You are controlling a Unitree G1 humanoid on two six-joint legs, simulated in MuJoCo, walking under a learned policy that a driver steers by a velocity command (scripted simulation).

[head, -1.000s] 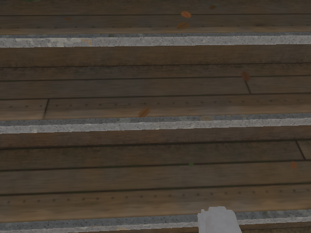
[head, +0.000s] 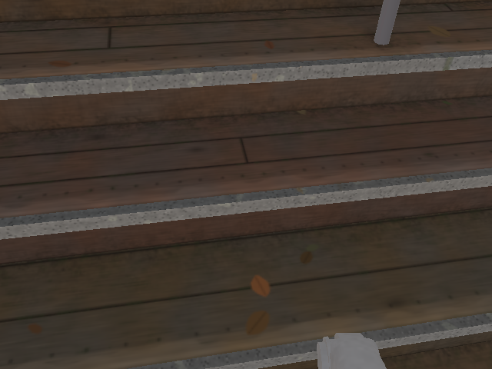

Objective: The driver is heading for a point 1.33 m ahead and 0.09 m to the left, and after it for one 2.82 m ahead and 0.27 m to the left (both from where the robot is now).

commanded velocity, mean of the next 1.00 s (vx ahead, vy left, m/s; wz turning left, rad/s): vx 0.50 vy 0.00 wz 0.18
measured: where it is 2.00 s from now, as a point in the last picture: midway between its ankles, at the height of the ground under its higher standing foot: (213, 70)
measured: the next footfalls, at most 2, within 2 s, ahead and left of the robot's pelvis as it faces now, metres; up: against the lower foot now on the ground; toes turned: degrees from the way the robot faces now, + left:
right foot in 0.18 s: +0.31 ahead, -0.12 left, +0.16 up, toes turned +2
left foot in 0.70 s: +0.54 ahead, +0.19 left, +0.31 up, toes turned +20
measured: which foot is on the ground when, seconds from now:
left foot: down 0.00-0.20, up 0.22-0.68, down 0.70-1.00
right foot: up 0.00-0.16, down 0.18-0.76, up 0.78-1.00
